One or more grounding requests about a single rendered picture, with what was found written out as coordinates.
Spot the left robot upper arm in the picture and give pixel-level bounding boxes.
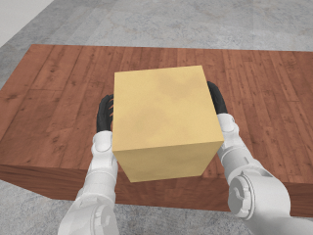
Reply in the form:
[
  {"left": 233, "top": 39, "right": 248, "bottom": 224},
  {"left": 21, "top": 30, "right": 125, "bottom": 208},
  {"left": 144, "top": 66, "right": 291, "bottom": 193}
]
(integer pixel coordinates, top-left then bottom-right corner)
[{"left": 58, "top": 203, "right": 119, "bottom": 235}]

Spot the robot left hand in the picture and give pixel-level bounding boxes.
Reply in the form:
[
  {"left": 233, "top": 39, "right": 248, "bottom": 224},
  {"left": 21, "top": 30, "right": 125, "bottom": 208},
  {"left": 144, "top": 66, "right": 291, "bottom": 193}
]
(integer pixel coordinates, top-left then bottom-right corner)
[{"left": 96, "top": 94, "right": 114, "bottom": 133}]

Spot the right robot upper arm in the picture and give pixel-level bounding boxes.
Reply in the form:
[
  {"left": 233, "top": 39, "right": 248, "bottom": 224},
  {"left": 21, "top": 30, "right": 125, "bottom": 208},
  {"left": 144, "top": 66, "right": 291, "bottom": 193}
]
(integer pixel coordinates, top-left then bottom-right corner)
[{"left": 228, "top": 174, "right": 313, "bottom": 235}]

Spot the pedestal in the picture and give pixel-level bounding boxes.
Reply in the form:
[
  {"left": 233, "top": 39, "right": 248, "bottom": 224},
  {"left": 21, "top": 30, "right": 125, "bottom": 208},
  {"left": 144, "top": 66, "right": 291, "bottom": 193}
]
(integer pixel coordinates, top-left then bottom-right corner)
[{"left": 0, "top": 44, "right": 313, "bottom": 218}]

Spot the robot left forearm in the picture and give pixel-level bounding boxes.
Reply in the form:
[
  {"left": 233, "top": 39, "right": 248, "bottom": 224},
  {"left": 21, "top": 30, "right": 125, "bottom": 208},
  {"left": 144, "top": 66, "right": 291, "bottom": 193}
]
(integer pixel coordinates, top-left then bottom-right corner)
[{"left": 58, "top": 130, "right": 118, "bottom": 235}]

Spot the robot right forearm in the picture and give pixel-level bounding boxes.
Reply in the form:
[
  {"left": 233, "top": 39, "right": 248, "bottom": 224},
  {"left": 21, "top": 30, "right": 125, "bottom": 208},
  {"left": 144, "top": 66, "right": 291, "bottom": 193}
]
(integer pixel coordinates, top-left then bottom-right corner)
[{"left": 217, "top": 113, "right": 291, "bottom": 210}]

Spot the carton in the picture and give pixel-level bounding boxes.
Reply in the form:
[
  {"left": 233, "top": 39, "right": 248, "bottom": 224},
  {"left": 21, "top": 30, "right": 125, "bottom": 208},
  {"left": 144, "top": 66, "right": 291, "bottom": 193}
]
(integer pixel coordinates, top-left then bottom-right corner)
[{"left": 112, "top": 65, "right": 225, "bottom": 183}]

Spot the robot right hand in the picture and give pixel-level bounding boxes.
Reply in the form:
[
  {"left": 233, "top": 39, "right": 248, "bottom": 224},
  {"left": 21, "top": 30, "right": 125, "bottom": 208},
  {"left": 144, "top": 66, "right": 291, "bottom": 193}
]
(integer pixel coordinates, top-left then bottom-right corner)
[{"left": 207, "top": 81, "right": 228, "bottom": 115}]

